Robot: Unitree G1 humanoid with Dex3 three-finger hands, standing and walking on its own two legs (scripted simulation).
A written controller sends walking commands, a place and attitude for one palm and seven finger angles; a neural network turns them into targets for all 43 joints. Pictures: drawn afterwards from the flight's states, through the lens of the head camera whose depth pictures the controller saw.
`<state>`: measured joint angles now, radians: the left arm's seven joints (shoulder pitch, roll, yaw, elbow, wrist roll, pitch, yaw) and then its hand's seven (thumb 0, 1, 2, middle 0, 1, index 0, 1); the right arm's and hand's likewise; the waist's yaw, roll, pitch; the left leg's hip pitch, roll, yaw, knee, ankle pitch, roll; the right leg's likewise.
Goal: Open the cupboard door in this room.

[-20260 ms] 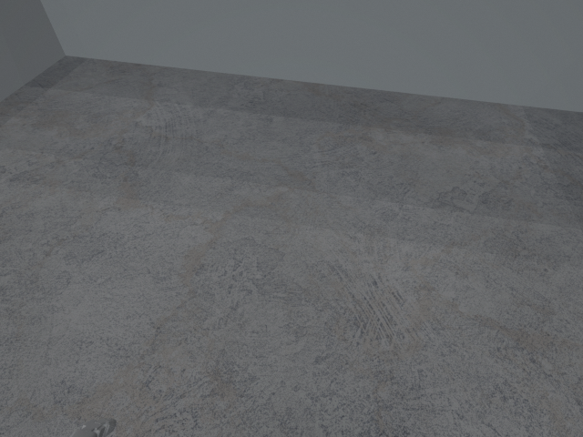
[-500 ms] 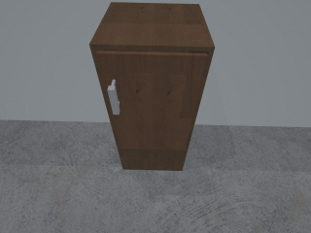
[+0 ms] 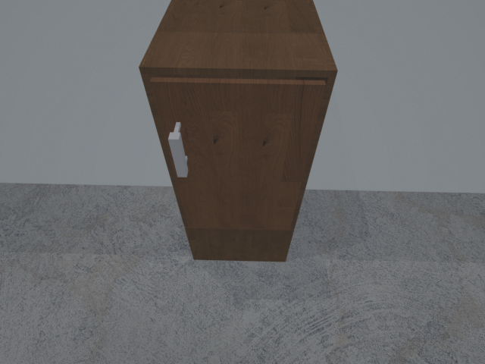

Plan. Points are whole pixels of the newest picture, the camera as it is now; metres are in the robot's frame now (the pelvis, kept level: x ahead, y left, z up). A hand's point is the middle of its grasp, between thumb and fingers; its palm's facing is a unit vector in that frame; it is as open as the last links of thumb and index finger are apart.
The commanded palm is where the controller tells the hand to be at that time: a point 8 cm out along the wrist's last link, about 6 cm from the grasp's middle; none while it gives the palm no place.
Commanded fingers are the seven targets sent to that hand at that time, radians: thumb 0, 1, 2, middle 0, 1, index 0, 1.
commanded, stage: look again from close up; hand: left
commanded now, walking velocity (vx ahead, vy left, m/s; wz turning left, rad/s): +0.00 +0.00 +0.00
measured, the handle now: (180, 149) +0.58 +0.19 -0.03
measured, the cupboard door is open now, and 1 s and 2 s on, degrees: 0 0 0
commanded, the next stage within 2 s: raise the hand with hooked fingers in 0.38 s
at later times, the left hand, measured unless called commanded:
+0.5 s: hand out of the picture +0.06 +0.17 -0.17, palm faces +0.01 -0.97 -0.23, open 7.3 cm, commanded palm +0.12 +0.23 -0.07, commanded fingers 0.00 0.85 0.88 -0.20 -0.33 -0.20 -0.33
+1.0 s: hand (132, 348) +0.16 +0.19 -0.07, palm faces +0.09 -1.00 -0.03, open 9.2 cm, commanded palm +0.15 +0.25 -0.05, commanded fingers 0.00 0.27 0.63 -0.25 -0.70 -0.25 -0.70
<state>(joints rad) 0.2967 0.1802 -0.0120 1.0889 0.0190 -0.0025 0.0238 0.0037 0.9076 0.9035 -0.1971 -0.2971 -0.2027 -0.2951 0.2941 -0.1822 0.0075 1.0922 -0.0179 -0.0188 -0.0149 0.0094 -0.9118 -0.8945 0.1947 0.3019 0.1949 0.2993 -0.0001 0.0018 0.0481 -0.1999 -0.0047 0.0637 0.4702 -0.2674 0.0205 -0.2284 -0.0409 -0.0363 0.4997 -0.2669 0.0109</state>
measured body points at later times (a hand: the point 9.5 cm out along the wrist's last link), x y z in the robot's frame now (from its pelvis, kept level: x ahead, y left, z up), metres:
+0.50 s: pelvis +0.02 -0.01 +0.00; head +0.04 -0.02 +0.45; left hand +0.06 +0.22 -0.15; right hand +0.06 -0.25 -0.16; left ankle -0.01 +0.11 -0.74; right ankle +0.00 -0.12 -0.74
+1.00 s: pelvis -0.04 -0.03 -0.11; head +0.02 -0.02 +0.34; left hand +0.15 +0.25 -0.06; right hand +0.21 -0.26 -0.15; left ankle -0.01 +0.11 -0.74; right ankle +0.00 -0.13 -0.74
